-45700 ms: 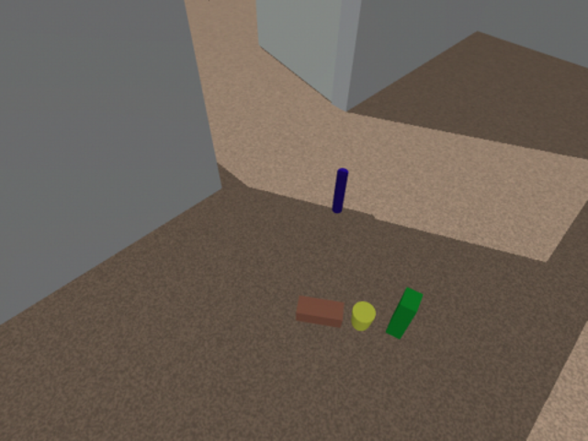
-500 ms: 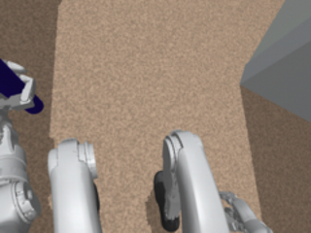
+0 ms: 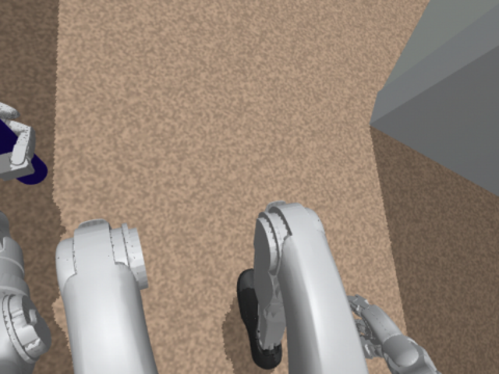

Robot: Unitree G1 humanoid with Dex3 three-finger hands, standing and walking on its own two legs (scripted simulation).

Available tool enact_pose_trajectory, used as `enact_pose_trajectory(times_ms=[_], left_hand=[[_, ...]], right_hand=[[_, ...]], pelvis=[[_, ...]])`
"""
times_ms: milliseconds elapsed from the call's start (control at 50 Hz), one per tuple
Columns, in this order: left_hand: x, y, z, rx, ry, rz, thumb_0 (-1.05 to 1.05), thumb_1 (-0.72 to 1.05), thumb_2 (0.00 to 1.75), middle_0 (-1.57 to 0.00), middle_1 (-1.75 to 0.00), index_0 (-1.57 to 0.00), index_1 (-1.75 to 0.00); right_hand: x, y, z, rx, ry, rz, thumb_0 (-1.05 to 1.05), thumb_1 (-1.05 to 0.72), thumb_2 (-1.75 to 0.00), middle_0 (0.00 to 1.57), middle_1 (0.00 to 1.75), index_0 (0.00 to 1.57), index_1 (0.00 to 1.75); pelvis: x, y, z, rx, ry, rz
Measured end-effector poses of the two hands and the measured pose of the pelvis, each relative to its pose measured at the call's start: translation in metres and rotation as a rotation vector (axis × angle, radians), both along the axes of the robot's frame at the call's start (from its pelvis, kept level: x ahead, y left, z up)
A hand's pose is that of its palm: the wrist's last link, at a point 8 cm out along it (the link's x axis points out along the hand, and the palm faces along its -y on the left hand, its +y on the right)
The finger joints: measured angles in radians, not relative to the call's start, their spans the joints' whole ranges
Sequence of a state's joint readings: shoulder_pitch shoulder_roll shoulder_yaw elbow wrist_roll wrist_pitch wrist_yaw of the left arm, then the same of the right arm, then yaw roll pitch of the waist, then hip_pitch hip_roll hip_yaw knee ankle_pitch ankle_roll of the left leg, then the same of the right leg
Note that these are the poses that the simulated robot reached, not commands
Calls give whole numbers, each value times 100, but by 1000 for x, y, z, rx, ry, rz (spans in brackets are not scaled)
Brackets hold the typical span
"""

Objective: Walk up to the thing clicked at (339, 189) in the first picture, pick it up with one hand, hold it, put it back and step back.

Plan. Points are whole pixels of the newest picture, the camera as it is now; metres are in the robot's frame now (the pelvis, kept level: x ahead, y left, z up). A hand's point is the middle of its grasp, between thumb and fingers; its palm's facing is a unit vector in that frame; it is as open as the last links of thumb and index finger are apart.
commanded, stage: lower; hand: left
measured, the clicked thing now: (0, 145) +0.43 +0.31 -0.10
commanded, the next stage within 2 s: loosen in 1.12 s
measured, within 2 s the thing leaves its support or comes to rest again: rests again in 0.90 s
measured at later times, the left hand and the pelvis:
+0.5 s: hand (27, 149) +0.44 +0.29 -0.14, palm faces +0.31 -0.95 +0.00, open 6.0 cm; pelvis +0.00 +0.01 -0.01, yaw -3 degrees
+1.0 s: hand (35, 153) +0.45 +0.29 -0.17, palm faces +0.31 -0.95 +0.01, open 6.0 cm; pelvis -0.01 +0.01 -0.02, yaw -5 degrees
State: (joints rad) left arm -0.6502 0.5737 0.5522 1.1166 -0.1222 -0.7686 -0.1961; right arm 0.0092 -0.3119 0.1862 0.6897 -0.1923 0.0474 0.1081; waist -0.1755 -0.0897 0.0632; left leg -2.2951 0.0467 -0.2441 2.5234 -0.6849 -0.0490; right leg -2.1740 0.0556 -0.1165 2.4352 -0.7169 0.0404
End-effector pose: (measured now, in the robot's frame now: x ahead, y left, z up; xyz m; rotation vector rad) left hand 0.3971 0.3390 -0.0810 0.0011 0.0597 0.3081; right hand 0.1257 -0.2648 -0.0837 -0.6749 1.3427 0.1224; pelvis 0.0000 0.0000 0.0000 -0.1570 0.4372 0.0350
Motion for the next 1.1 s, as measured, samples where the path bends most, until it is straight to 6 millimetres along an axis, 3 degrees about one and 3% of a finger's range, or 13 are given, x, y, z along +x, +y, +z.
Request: enact_pose_trajectory(times_ms=[360,1100], left_hand=[[5,-2,-50,-18,11,6,2,5,116,-95,-111,-98,-112],[11,-6,-87,-21,18,8,2,5,116,-95,-111,-98,-112]], right_hand=[[-8,0,14,-85,51,110,0,-92,-90,21,30,20,30],[-6,15,30,-161,79,260,0,-90,-90,21,30,20,30]], pelvis=[[-4,5,-10,-41,-76,-24],[-11,14,-16,-103,-158,-52]])
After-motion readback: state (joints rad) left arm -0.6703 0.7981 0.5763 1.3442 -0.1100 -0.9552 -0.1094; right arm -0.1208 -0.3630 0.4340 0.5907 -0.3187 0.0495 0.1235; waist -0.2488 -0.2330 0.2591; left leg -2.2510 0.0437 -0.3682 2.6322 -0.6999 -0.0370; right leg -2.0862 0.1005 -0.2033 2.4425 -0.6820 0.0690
